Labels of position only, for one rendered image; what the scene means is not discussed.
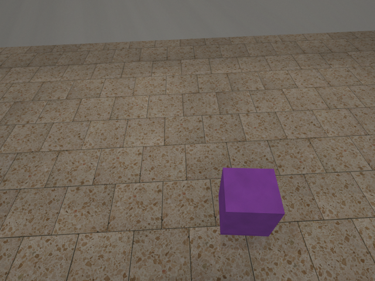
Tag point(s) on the carton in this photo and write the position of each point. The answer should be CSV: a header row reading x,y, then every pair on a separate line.
x,y
249,202

